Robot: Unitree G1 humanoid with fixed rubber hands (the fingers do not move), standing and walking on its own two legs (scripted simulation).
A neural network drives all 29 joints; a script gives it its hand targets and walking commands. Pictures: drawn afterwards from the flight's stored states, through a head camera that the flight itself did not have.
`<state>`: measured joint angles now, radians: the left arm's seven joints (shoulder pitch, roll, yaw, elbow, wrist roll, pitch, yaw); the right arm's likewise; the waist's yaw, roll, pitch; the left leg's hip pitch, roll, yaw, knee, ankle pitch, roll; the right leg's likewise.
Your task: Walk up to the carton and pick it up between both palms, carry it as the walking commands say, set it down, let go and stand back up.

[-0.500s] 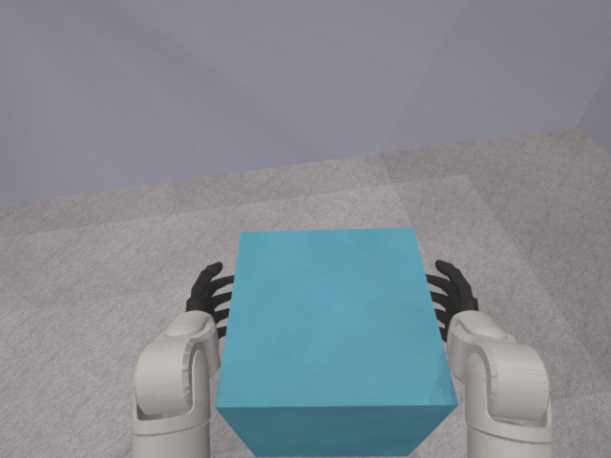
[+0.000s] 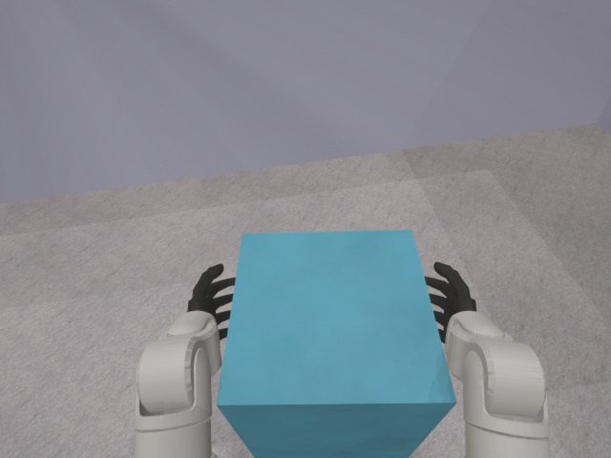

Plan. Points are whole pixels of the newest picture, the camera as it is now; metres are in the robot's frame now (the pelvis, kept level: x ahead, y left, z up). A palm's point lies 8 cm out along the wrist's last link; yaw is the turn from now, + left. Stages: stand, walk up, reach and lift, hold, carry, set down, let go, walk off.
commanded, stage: carry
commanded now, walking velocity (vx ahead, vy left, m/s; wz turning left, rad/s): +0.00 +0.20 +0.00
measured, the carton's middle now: (329, 351) +0.26 +0.00 +0.01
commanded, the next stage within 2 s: none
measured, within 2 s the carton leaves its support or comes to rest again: neither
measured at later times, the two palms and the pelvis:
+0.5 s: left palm (63, 378) +0.20 +0.29 +0.09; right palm (335, 366) +0.21 -0.01 +0.09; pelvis -0.06 +0.14 +0.00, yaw +0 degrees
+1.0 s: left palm out of the picture +0.14 +0.44 +0.08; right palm (193, 431) +0.15 +0.14 +0.08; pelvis -0.12 +0.27 +0.00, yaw +1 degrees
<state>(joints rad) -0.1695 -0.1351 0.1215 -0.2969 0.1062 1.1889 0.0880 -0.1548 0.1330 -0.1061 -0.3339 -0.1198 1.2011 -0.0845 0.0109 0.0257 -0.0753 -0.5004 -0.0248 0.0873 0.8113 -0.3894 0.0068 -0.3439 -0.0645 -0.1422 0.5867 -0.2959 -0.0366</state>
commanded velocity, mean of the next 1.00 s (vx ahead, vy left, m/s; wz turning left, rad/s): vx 0.00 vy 0.20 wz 0.00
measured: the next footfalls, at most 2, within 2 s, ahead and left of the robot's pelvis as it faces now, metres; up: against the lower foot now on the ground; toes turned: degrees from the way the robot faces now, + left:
left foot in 0.24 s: +0.02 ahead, +0.23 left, +0.00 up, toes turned +6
right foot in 0.54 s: -0.03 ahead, +0.06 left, +0.00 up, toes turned -9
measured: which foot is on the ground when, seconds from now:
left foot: up 0.00-0.22, down 0.24-0.54, up 0.56-0.86, down 0.88-1.00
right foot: down 0.00-0.26, up 0.28-0.52, down 0.54-0.88, up 0.90-1.00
